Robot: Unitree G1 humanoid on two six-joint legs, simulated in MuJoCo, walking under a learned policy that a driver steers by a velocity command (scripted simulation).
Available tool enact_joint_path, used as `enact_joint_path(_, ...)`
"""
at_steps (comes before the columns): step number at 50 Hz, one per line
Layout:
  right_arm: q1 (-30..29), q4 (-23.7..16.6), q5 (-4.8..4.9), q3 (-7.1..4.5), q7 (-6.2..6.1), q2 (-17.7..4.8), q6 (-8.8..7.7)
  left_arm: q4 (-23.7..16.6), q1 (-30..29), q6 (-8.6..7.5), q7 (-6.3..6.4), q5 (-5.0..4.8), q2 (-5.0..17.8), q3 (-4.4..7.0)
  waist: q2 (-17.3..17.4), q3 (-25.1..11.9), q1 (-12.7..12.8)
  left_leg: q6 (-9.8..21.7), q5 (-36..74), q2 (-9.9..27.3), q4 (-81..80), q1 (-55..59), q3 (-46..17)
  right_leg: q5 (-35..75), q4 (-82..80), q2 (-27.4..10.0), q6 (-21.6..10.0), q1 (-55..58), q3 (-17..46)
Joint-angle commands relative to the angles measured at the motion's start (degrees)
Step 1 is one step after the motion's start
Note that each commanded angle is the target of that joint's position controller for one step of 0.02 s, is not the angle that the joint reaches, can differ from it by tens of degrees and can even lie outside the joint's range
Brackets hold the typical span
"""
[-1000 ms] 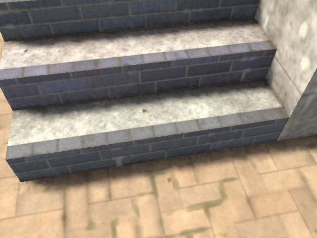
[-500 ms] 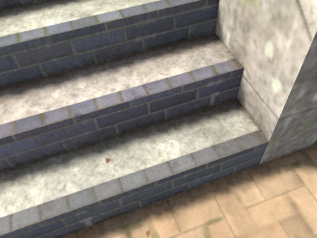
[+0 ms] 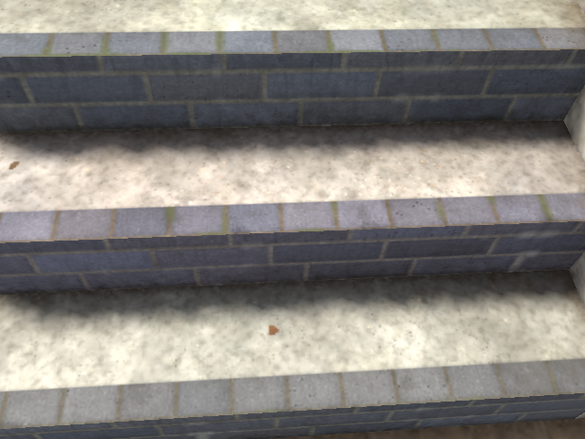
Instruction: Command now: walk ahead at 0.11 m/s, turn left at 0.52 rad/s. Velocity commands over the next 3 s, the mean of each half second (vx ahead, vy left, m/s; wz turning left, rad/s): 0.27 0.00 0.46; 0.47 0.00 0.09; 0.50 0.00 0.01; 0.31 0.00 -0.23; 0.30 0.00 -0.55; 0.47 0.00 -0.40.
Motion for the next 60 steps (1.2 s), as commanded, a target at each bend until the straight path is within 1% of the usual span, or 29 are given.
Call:
enact_joint_path(1, 3.46, -2.2, -0.21, -1.91, -0.45, -7.77, 0.43, -0.5, 8.15, 1.84, 0.32, 0.42, 4.77, 1.06, 4.62, -12.27, 1.13, 6.71, 24.6, 14.75, -8.67, 9.88, -15.7, 2.7, -1.67, -0.27, 0.77, 0.06, 1.74)
enact_joint_path(8, 2.42, -2.79, -1.23, -2.88, -0.55, -9.62, 1.63, -2.97, 0.4, 2.73, 0.32, 0.51, 5.12, 1.04, 8.86, -10.65, -1.24, 4.17, -18.83, 11.68, -14.56, 5.62, -23.97, 5.19, -15.57, 1.17, 1.86, -0.77, 1.66)
enact_joint_path(12, 2.34, -2.46, -1.81, -3.39, -0.15, -9.98, 1.85, -3.71, 0.04, 1.17, 0.4, -0.28, 5.09, 0.79, 8.56, -9.9, -1.28, 3.96, -23.99, 10.92, -14.81, 4.66, -27.56, 1.66, -25.24, 3.43, 1.19, 4.6, 1.4)
enact_joint_path(15, -0.3, -2.94, -1.75, -3.07, 0.1, -8.04, 2.09, -2.44, 7.02, -0.34, 0.97, -1.21, 4.55, 0.54, 7.73, -8.81, 2.79, 1.82, -27.39, 8.55, -13.87, -1.43, -27.45, 3.74, -40.98, 4.69, -2.38, 17.4, 0.12)
enact_joint_path(16, -1.27, -3.58, -1.2, -2.43, -0.07, -5.96, 1.81, -1.86, 9.84, -1.0, 1.47, -0.74, 5.36, 0.68, 5.16, -7.93, 4.42, -1.15, -28.67, 5.69, -11.02, -6.62, -24.64, 4.96, -48.76, 2.27, -4.12, 24.09, 1.33)
enact_joint_path(17, 0.0, -4.23, -0.35, -0.92, -0.14, -0.92, 1.05, -2.29, 9.81, -1.5, 2.18, 0.1, 8.48, 1.14, -5.64, -8.94, 3.37, -3.58, -27.97, 1.55, 2.28, -11.35, -17.81, -4.49, -56.72, -9.98, -6.41, 27.82, 14.1)
enact_joint_path(18, -2.68, -5.8, -0.33, -0.63, -0.06, -1.71, 0.09, -3.34, 5.82, -1.58, 2.03, 1.41, 13.56, 2.57, -12.19, -5.12, 3.06, -4.85, -20.26, -4.69, 14.15, -17.95, -8.22, -14.5, -64.3, -20.06, -11.37, 21.77, 32.16)
enact_joint_path(19, -2.13, -5.06, -2.66, -1.36, 0.36, -6.12, -0.57, -2.65, 3.91, -1.89, 1.61, 1.39, 10.95, 2.58, -4.1, -2.29, 0.38, -5.01, -14.99, 1.13, 20.31, -14.98, -11.19, -9.9, -62.3, -20.03, -12.5, 17.09, 29.49)
enact_joint_path(20, 1.26, -3.2, -2.81, -1.42, 1.11, -5.75, -1.05, -2.8, 2.36, -2.43, 1.03, 0.33, 7.86, 1.82, -2.54, -3.64, -1.37, -5.42, -12.0, 1.11, 22.3, -13.13, -10.92, -5.1, -61.35, -16.68, -11.21, 17.44, 24.33)
enact_joint_path(23, 2.12, -1.49, -3.07, -0.92, 1.67, -4.66, -1.65, -1.63, 3.83, -3.71, 0.25, -0.65, 6.42, 1.57, -3.76, -4.36, -0.51, -7.43, -8.55, 1.42, 25.05, -12.77, -7.1, 11.83, -58.32, -9.89, -9.05, 20.52, 11.37)
enact_joint_path(29, -8.56, -4.7, -2.3, 1.63, 1.06, -0.83, -2.2, 1.91, 9.89, -4.02, -0.65, -0.69, 8.11, 2.48, -8.57, -6.82, 3.48, -6.89, -13.24, 2.78, 5.77, -1.82, 2.41, 38.92, -50.67, -9.45, -9.51, 21.71, 5.81)
enact_joint_path(32, -2.11, -1.64, -2.11, 1.64, -0.54, -1.32, -3.15, 1.58, 7.97, -3.62, -0.59, -2.24, 7.23, 2.13, -6.69, -11.57, -0.47, -3.95, -2.93, 1.84, -6.78, 11.91, 2.83, 54.61, -40.78, -8.21, -7.69, 21.77, 4.53)
enact_joint_path(33, 2.44, -0.31, -2.8, 1.04, -1.15, -3.45, -3.68, 0.68, 6.15, -3.92, -0.43, -2.96, 6.23, 1.58, -4.62, -15.81, -2.99, -2.84, -0.09, 5.74, -7.03, 21.5, -0.96, 50.22, -35.21, -6.96, -6.18, 17.26, 3.49)
enact_joint_path(34, 8.0, 0.62, -3.56, 0.19, -1.74, -7.95, -4.01, -1.97, 3.82, -4.36, -0.57, -3.45, 3.04, 0.33, 3.0, -19.07, -5.06, 0.05, 6.87, 15.85, -6.86, 31.63, -12.92, 35.39, -25.1, -3.66, -3.94, 6.39, 0.83)
enact_joint_path(35, 12.46, 3.32, -2.78, -1.13, -1.74, -11.98, -3.2, -2.15, 5.87, -3.83, -0.58, -3.22, 0.53, -0.46, 16.5, -18.59, -5.05, 7.12, 21.58, 24.78, -8.65, 36.74, -24.09, 4.11, -13.61, 2.3, -2.73, -6.14, -4.24)
enact_joint_path(36, 13.41, 3.66, -1.91, -0.51, -1.05, -8.75, -3.02, -0.18, 6.1, -2.38, -0.07, -1.51, 3.45, 0.3, 8.92, -15.69, -4.87, 9.4, 20.11, 25.73, -9.05, 32.93, -23.6, -6.54, -3.33, 0.69, -2.77, -9.04, -1.37)
enact_joint_path(38, 5.92, 2.23, -1.44, 0.46, -0.15, -5.1, -2.7, 0.9, 6.72, -1.82, -0.78, -0.16, 3.12, 0.49, 4.74, -8.5, -1.21, 6.6, 3.67, 20.4, -13.2, 21.76, -16.87, -0.39, -0.22, -2.71, -2.99, -9.99, 0.41)
enact_joint_path(42, 2.42, 2.0, -1.19, 1.3, -0.2, -3.79, -3.65, 1.98, 7.53, -1.15, -1.76, 0.05, 1.49, 0.25, 6.73, -7.09, 2.16, 4.8, 16.63, 15.54, -13.86, 10.1, -7.78, 6.74, -5.41, -1.82, -1.4, -0.72, -3.19)
enact_joint_path(44, 0.9, 1.7, -0.91, 1.63, -0.65, -3.66, -4.15, 0.97, 3.64, -1.28, -1.32, -0.25, -0.13, -0.59, 6.89, -6.66, 1.94, 4.48, 20.92, 14.56, -12.9, 7.5, -5.52, 7.0, -17.33, -1.23, -1.36, 4.89, -3.85)
enact_joint_path(45, 3.14, 2.67, -1.24, 1.46, -1.07, -3.84, -4.0, 1.67, 6.25, -0.94, -0.45, -0.61, -1.63, -1.1, 10.94, -8.46, 2.1, 5.85, 23.91, 15.02, -11.4, 6.33, -4.8, 5.44, -18.24, 0.41, -1.91, 10.0, -5.31)
enact_joint_path(48, 5.43, 3.49, -1.01, 1.32, -1.47, -4.39, -3.46, 1.72, 6.95, -0.8, 1.06, -0.94, -0.6, -0.94, 9.61, -8.08, 1.97, 7.39, 23.98, 16.9, -7.6, 7.77, -8.17, 7.64, -28.14, 1.89, -3.87, 13.18, -6.03)
enact_joint_path(50, 2.46, 2.33, 0.68, 1.68, -1.25, -3.47, -3.18, 3.32, 11.96, -1.5, 1.37, -0.48, -1.47, -0.94, 5.82, -8.04, 5.66, 5.13, 29.6, 14.71, 1.44, 7.47, -7.38, 15.97, -42.56, 2.52, -5.69, 20.31, -4.86)
enact_joint_path(51, 0.67, 1.07, 1.35, 2.13, -1.04, -1.66, -3.49, 4.72, 16.01, -2.11, 1.39, 0.18, 0.76, -0.36, 1.81, -9.41, 6.66, 2.51, 24.62, 11.63, 10.74, 4.25, -5.17, 19.55, -47.43, -1.72, -6.61, 26.11, 1.04)
enact_joint_path(52, 1.86, -0.73, 0.93, 3.14, -0.73, 2.22, -3.65, 5.16, 19.31, -2.52, 1.43, 0.55, 6.91, 0.87, -10.38, -10.8, 4.88, -1.34, -3.29, 5.42, 24.14, -5.85, -0.48, 32.62, -52.98, -14.57, -8.77, 32.56, 17.64)
enact_joint_path(53, 8.06, 0.85, -0.77, 3.03, -0.81, 1.81, -2.49, 5.66, 17.62, -1.91, 1.08, -0.36, 10.42, 2.1, -15.19, -9.75, 2.35, -2.57, -25.21, 3.01, 33.71, -11.03, 1.12, 24.97, -54.62, -22.6, -17.64, 27.84, 26.84)
enact_joint_path(54, 6.23, 1.81, -3.17, 2.05, -0.88, -1.4, -1.56, 4.93, 15.58, -1.17, 0.45, -1.17, 6.92, 2.14, -4.86, -4.97, 2.53, -3.66, -23.87, 5.78, 43.86, -15.82, -1.2, -1.29, -57.89, -21.25, -19.66, 22.73, 27.65)
enact_joint_path(55, 3.33, 0.78, -3.89, 1.44, -0.38, -1.74, -1.32, 4.58, 11.85, -0.64, 0.03, -1.66, 5.12, 1.76, -3.75, -0.17, 1.36, -4.14, -19.75, 7.09, 48.48, -20.38, -2.08, -15.99, -60.76, -18.11, -18.29, 17.96, 24.86)
enact_joint_path(57, 3.01, 0.96, -3.72, 0.96, 0.37, -1.32, -0.65, 5.32, 10.81, -1.01, 0.07, -1.61, 2.73, 1.1, -4.75, 1.92, -0.01, -4.74, -14.83, 7.65, 59.01, -23.4, -0.36, -8.39, -60.45, -12.99, -16.75, 13.65, 16.59)
enact_joint_path(60, 2.62, -0.24, -3.42, 1.56, 0.36, 2.66, -0.43, 8.41, 14.95, -2.17, 0.08, -1.32, 1.95, 1.07, -0.57, -2.48, -0.65, -5.1, -11.32, 8.25, 72.11, -30.19, 0.56, 1.06, -56.19, -11.02, -16.87, 15.51, 11.47)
